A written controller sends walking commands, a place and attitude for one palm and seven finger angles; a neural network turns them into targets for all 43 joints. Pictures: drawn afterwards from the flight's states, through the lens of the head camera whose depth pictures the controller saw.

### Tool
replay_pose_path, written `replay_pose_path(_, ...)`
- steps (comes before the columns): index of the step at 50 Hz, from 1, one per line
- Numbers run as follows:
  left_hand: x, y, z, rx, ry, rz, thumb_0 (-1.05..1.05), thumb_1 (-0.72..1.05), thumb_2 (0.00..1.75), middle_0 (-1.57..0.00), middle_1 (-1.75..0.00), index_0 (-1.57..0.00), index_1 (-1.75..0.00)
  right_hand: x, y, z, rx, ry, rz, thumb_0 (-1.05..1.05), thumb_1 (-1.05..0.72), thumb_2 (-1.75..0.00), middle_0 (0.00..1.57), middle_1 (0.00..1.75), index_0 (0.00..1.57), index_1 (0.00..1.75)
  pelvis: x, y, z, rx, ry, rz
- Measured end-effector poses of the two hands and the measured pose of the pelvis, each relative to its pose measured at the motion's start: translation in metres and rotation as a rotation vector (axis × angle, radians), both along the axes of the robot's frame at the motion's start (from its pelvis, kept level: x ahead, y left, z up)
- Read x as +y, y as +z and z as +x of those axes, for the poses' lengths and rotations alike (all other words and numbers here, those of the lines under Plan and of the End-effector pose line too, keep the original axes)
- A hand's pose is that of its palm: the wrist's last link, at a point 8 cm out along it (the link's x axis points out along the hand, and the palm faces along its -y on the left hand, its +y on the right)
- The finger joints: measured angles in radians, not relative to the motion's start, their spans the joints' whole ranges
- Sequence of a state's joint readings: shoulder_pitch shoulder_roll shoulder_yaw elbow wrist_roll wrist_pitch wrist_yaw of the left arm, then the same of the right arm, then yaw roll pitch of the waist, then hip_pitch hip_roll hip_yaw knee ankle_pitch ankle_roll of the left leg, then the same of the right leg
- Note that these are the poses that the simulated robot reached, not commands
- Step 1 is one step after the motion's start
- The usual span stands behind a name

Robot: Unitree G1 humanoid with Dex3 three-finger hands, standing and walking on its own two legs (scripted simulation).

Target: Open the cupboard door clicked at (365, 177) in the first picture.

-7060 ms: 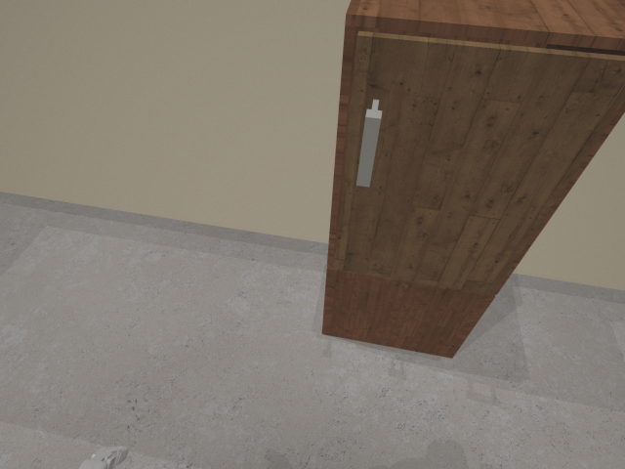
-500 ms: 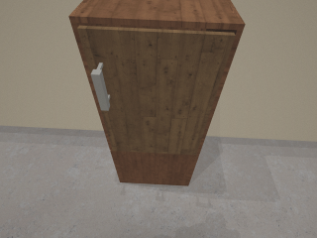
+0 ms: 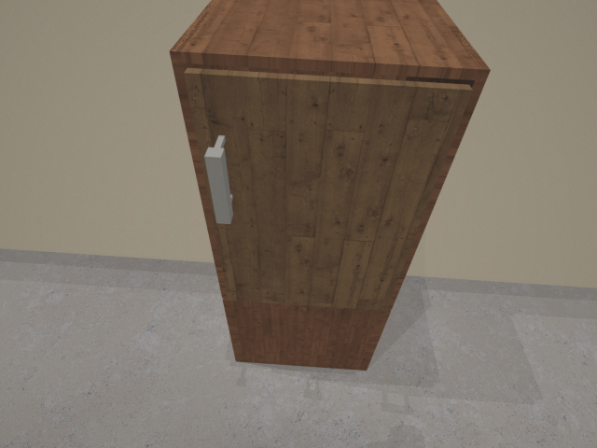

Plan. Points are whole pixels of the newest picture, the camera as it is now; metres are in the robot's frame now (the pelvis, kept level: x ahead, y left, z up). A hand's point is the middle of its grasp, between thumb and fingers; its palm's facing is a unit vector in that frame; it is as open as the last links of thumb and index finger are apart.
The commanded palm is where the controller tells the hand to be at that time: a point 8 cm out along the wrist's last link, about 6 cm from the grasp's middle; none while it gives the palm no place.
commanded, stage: come to a stop and stand still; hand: left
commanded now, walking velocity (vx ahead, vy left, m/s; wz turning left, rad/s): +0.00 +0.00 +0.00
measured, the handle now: (222, 180) +0.51 +0.17 +0.09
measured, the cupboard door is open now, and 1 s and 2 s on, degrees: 0 0 0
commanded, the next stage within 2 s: look again from close up in 0.86 s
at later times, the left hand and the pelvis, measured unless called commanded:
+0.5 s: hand out of the picture -0.04 +0.24 -0.16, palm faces +0.00 -0.95 -0.31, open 7.4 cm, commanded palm none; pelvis -0.06 +0.00 +0.01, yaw +1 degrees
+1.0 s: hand out of the picture -0.02 +0.19 -0.16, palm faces +0.00 -0.97 -0.26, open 7.4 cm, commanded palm none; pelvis -0.05 -0.02 +0.01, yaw +1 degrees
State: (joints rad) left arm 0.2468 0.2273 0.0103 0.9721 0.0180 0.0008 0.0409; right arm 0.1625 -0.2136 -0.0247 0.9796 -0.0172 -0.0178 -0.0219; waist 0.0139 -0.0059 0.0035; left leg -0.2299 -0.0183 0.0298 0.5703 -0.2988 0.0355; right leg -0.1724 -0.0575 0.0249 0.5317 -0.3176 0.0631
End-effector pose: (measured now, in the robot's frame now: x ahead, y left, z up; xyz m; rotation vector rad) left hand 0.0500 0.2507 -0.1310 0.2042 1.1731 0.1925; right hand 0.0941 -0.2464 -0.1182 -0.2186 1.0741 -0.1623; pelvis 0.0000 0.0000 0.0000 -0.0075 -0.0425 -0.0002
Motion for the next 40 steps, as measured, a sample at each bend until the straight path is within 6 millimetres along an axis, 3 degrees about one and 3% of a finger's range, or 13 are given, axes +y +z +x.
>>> replay_pose_path(8,0.018,0.006,-0.017,-0.007,-0.02,0.012,0.0,0.91,0.9,-0.2,-0.3,-0.2,-0.3,-0.007,0.013,-0.012,-0.023,0.018,-0.035,0.01,-0.91,-0.9,0.2,0.3,0.2,0.3,0.007,0.004,-0.023,-0.017,0.001,-0.001)
replay_pose_path(18,0.034,0.009,-0.068,0.09,-0.013,0.04,0.0,0.91,0.9,-0.2,-0.3,-0.2,-0.3,-0.02,0.008,-0.07,0.1,0.0,-0.048,0.01,-0.91,-0.9,0.2,0.3,0.2,0.3,0.009,0.007,-0.047,-0.014,0.012,0.001)
replay_pose_path(27,0.03,0.011,-0.105,0.169,0.008,0.05,0.0,0.91,0.9,-0.2,-0.3,-0.2,-0.3,-0.029,-0.002,-0.111,0.199,-0.026,-0.035,0.01,-0.91,-0.9,0.2,0.3,0.2,0.3,0.003,0.008,-0.057,-0.008,0.017,0.002)
replay_pose_path(33,0.02,0.01,-0.109,0.175,0.012,0.043,0.0,0.91,0.9,-0.2,-0.3,-0.2,-0.3,-0.033,-0.004,-0.12,0.215,-0.034,-0.028,0.01,-0.91,-0.9,0.2,0.3,0.2,0.3,-0.004,0.009,-0.06,-0.007,0.018,0.003)
replay_pose_path(40,0.005,0.008,-0.098,0.146,0.006,0.024,0.0,0.91,0.9,-0.2,-0.3,-0.2,-0.3,-0.037,-0.006,-0.118,0.211,-0.035,-0.019,0.01,-0.91,-0.9,0.2,0.3,0.2,0.3,-0.011,0.009,-0.06,-0.002,0.018,0.003)
